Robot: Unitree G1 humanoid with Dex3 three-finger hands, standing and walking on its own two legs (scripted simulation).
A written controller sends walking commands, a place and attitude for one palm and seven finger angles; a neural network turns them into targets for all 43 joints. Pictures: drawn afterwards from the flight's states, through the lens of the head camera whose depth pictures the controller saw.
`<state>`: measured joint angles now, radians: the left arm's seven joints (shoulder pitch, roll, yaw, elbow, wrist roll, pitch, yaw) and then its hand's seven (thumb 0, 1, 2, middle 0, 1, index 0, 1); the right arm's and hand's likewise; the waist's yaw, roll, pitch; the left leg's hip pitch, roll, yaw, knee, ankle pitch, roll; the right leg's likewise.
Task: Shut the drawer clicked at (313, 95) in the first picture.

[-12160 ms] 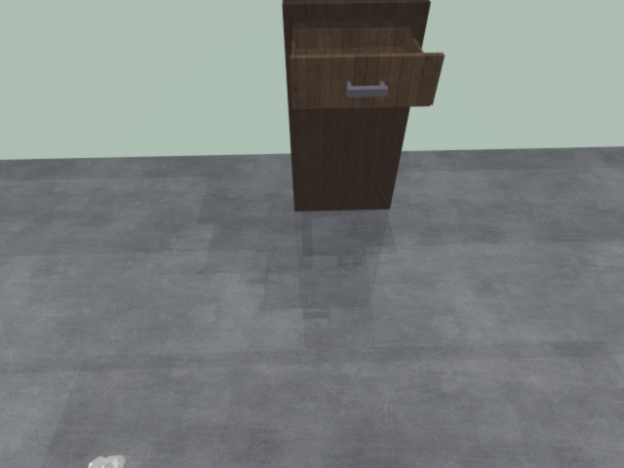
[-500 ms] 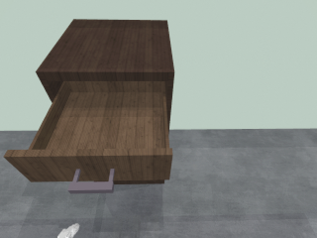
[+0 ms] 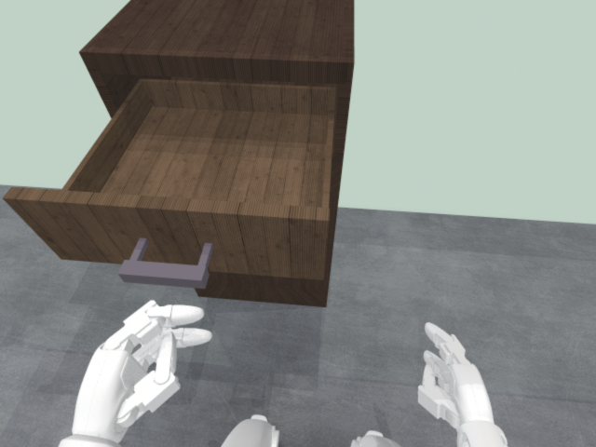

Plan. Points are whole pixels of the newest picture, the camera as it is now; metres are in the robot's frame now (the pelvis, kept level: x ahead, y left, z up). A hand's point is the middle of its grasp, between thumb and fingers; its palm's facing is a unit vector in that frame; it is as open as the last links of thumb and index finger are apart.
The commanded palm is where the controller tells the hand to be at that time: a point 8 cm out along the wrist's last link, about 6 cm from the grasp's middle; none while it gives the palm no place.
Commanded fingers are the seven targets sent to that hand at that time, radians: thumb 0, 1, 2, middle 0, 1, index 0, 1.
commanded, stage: raise the hand and make a fist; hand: left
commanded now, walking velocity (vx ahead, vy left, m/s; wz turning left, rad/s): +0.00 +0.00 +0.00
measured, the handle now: (169, 261) +0.32 +0.21 +0.07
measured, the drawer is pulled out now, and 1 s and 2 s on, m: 0.29 0.29 0.29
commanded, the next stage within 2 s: bring the fist close to the handle in 1.28 s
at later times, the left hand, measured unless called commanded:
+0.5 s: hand (139, 369) +0.17 +0.17 +0.12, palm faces +0.04 -1.00 -0.05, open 3.1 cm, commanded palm +0.12 +0.22 +0.13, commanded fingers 0.00 0.90 0.90 -1.34 -1.53 -1.34 -1.53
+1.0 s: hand (121, 367) +0.16 +0.17 +0.17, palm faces +0.03 -1.00 -0.06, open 3.3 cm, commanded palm +0.10 +0.22 +0.17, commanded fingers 0.00 0.90 0.90 -1.40 -1.60 -1.40 -1.60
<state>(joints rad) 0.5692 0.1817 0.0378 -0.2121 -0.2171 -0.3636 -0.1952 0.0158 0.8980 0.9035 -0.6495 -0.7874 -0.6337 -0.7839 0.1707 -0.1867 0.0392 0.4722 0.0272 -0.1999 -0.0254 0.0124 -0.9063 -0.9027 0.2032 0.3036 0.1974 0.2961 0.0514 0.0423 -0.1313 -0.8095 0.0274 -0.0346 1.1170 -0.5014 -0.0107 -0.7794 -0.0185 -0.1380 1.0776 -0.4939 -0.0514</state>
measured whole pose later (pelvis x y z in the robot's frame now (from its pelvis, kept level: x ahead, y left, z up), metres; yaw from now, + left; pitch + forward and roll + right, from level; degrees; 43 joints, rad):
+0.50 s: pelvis +0.03 +0.01 +0.03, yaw -1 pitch +8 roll -1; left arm 0.78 0.18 0.09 -0.37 -0.26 -0.36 -0.19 0.02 0.90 0.90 -1.15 -1.33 -1.15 -1.33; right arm 0.22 -0.23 -0.04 0.53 0.05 -0.26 -0.04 0.02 -0.91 -0.90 0.20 0.30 0.19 0.30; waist 0.02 0.04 -0.13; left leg -0.62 0.02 0.00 0.95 -0.48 0.01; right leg -0.60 -0.02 -0.11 0.92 -0.46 -0.03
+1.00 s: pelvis +0.03 +0.02 +0.04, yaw -1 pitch +4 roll -2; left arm 0.88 0.18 0.04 -0.61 -0.22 -0.18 -0.16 0.02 0.90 0.90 -1.40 -1.60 -1.40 -1.60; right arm 0.25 -0.20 0.03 0.51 0.06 -0.28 -0.02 0.02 -0.90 -0.90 0.20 0.30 0.20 0.30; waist 0.05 0.06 -0.13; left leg -0.48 0.01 0.01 0.87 -0.46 0.02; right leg -0.46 -0.02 -0.10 0.82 -0.43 -0.01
